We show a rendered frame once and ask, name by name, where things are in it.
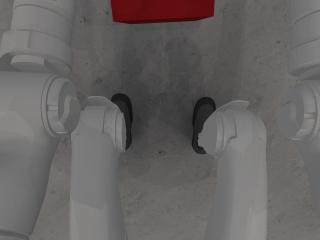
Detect carton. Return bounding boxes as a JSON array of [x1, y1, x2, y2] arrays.
[[110, 0, 215, 24]]

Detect right robot foot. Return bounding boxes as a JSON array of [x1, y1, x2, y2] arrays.
[[192, 97, 216, 154]]

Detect robot right upper arm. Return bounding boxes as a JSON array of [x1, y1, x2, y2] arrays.
[[276, 79, 320, 221]]

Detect robot left forearm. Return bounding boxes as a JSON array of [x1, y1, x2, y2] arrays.
[[0, 0, 77, 76]]

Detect left robot shin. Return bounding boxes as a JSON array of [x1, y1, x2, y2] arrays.
[[70, 96, 127, 143]]

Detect robot left upper arm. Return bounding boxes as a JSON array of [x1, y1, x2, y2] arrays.
[[0, 71, 81, 240]]

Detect robot right forearm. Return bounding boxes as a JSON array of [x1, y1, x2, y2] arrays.
[[287, 0, 320, 81]]

